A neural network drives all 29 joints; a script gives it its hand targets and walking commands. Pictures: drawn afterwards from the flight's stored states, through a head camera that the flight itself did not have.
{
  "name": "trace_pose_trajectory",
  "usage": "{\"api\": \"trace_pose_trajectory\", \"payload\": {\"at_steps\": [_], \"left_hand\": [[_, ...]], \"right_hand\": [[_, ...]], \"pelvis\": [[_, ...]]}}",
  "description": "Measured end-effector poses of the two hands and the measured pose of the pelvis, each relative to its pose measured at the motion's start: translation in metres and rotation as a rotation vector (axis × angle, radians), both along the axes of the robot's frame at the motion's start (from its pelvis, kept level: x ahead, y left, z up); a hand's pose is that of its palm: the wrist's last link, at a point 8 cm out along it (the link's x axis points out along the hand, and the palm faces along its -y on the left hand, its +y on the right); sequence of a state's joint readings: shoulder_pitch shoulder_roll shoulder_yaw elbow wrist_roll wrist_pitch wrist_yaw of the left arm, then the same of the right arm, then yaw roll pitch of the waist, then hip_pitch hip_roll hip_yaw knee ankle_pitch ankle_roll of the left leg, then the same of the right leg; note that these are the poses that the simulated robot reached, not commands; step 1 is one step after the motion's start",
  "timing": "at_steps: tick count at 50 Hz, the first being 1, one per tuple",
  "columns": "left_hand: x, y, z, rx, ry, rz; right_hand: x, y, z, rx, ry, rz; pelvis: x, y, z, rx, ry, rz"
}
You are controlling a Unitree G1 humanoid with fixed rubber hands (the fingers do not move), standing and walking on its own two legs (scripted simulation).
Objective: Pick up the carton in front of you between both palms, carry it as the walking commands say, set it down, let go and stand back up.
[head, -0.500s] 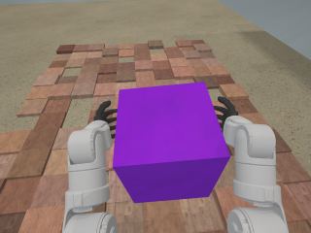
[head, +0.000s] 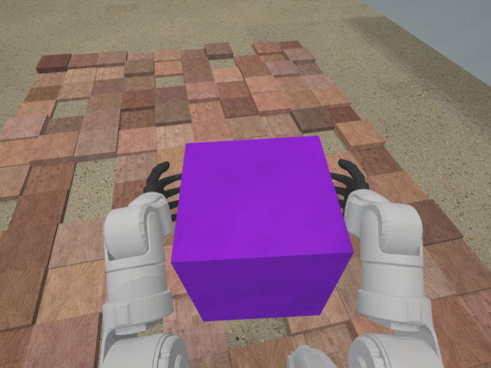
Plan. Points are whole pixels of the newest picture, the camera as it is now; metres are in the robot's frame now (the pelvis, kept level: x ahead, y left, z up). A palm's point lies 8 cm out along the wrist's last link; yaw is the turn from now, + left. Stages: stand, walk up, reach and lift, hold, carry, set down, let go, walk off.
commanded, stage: carry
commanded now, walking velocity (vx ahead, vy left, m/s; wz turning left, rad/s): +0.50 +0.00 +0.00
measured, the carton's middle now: (257, 234) +0.34 -0.01 +0.04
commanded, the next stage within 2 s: none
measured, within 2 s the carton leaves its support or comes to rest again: neither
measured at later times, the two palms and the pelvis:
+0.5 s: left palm (156, 109) +0.61 +0.17 +0.12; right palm (296, 99) +0.63 -0.13 +0.12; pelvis +0.29 +0.00 +0.02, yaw +2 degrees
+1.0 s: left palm (148, 19) +0.91 +0.22 +0.19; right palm (264, 18) +0.91 -0.09 +0.19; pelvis +0.56 +0.06 +0.03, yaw +0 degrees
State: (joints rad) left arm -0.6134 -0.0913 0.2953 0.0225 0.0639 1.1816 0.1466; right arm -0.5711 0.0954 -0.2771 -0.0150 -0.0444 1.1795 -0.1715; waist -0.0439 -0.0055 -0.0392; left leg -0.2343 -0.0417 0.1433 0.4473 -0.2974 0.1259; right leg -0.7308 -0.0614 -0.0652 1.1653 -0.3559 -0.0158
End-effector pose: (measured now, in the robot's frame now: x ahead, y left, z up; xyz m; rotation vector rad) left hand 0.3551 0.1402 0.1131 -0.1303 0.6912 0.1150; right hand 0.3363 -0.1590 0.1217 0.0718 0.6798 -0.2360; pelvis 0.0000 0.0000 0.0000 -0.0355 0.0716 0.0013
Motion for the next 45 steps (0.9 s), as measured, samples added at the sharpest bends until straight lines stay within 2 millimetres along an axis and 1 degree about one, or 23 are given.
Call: {"api": "trace_pose_trajectory", "payload": {"at_steps": [4, 7, 10, 13, 15, 17, 19, 22, 26, 28, 30, 33, 37, 40, 45], "left_hand": [[0.039, 0.003, -0.011, -0.002, -0.013, 0.002], [0.073, 0.004, -0.017, -0.003, -0.039, 0.006], [0.109, 0.003, -0.024, 0.002, -0.059, 0.015], [0.145, 0.005, -0.027, 0.037, -0.066, 0.033], [0.163, 0.011, -0.028, 0.06, -0.052, 0.053], [0.177, 0.018, -0.028, 0.061, -0.033, 0.078], [0.191, 0.024, -0.025, 0.053, -0.019, 0.099], [0.219, 0.03, -0.013, 0.046, -0.028, 0.115], [0.267, 0.034, 0.012, 0.052, -0.081, 0.104], [0.293, 0.037, 0.024, 0.061, -0.106, 0.091], [0.319, 0.041, 0.031, 0.067, -0.115, 0.079], [0.358, 0.05, 0.033, 0.074, -0.11, 0.06], [0.413, 0.065, 0.026, 0.064, -0.101, 0.031], [0.451, 0.07, 0.03, 0.055, -0.106, 0.002], [0.507, 0.071, 0.056, 0.026, -0.149, 0.007]], "right_hand": [[0.041, 0.003, -0.008, -0.001, -0.013, -0.003], [0.077, 0.004, -0.012, -0.008, -0.038, 0.004], [0.117, 0.002, -0.018, -0.006, -0.057, 0.015], [0.162, 0.004, -0.029, 0.014, -0.066, 0.044], [0.188, 0.009, -0.033, 0.02, -0.051, 0.075], [0.209, 0.017, -0.032, 0.017, -0.034, 0.103], [0.229, 0.024, -0.028, 0.021, -0.021, 0.114], [0.259, 0.03, -0.016, 0.029, -0.03, 0.118], [0.303, 0.034, 0.006, 0.026, -0.084, 0.114], [0.325, 0.036, 0.016, 0.024, -0.108, 0.109], [0.348, 0.04, 0.022, 0.021, -0.117, 0.103], [0.384, 0.049, 0.024, 0.014, -0.111, 0.094], [0.432, 0.064, 0.023, -0.012, -0.1, 0.076], [0.461, 0.069, 0.028, -0.011, -0.105, 0.056], [0.511, 0.069, 0.052, -0.013, -0.149, 0.037]], "pelvis": [[0.044, 0.003, 0.001, -0.005, 0.006, 0.004], [0.08, 0.002, -0.003, -0.001, 0.005, 0.01], [0.122, -0.001, -0.011, 0.004, 0.002, 0.011], [0.166, -0.003, -0.018, -0.006, -0.021, 0.017], [0.186, -0.005, -0.016, -0.01, -0.028, 0.016], [0.206, -0.007, -0.01, 0.002, -0.03, 0.016], [0.226, -0.009, -0.002, 0.015, -0.026, 0.022], [0.256, -0.008, 0.009, 0.03, -0.015, 0.031], [0.299, 0.001, 0.017, 0.04, -0.005, 0.034], [0.322, 0.007, 0.019, 0.041, -0.003, 0.03], [0.347, 0.015, 0.018, 0.039, -0.001, 0.025], [0.386, 0.029, 0.014, 0.033, -0.004, 0.012], [0.438, 0.048, 0.006, 0.062, -0.022, 0.002], [0.462, 0.058, 0.009, 0.054, -0.011, 0.005], [0.501, 0.064, 0.023, 0.045, -0.006, 0.005]]}}
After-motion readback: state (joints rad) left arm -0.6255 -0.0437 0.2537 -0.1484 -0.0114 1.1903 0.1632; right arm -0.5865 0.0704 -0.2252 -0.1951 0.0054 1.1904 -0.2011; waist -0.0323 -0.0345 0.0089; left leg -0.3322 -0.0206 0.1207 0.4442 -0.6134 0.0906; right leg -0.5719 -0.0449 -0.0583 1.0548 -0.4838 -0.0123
